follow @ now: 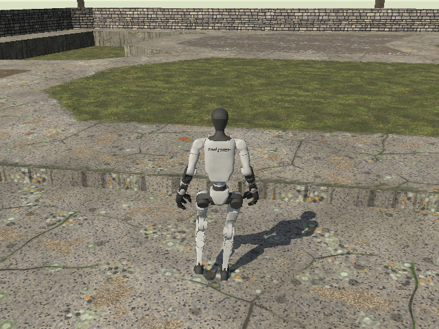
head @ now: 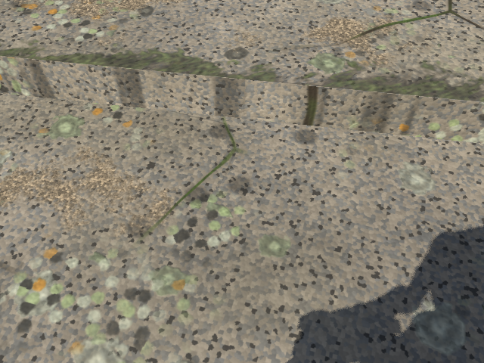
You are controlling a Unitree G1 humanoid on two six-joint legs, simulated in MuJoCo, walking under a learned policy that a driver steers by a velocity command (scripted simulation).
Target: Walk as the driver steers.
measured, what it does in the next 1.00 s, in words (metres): walks ahead, turning right: left foot, then right foot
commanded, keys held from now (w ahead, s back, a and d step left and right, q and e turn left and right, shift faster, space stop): w+e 0.50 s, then w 0.50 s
